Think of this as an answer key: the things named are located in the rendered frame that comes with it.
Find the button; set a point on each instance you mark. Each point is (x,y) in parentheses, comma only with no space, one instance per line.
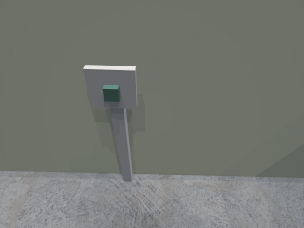
(111,93)

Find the panel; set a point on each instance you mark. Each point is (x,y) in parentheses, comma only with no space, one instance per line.
(96,76)

